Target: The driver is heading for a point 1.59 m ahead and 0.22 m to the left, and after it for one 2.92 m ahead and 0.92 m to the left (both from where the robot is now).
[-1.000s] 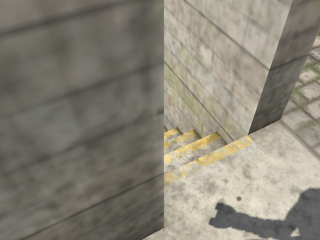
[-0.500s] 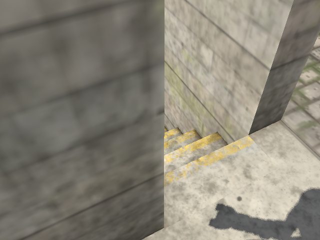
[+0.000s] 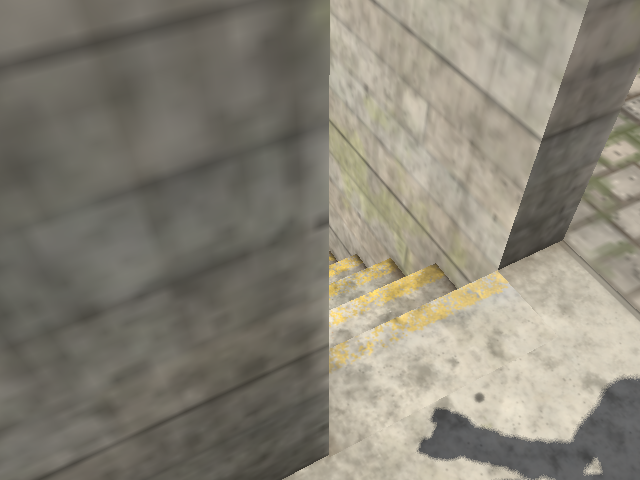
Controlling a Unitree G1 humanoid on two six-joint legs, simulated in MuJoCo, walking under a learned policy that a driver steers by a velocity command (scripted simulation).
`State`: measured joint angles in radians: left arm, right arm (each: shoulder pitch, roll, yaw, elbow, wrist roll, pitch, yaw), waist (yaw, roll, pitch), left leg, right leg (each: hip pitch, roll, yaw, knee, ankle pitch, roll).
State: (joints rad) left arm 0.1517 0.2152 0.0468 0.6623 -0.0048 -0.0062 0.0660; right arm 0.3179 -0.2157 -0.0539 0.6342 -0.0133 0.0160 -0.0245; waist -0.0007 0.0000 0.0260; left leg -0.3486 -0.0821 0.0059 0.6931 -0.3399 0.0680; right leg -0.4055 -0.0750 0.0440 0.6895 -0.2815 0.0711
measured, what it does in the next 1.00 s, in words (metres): stands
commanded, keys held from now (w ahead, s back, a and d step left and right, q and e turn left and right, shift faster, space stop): w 1.00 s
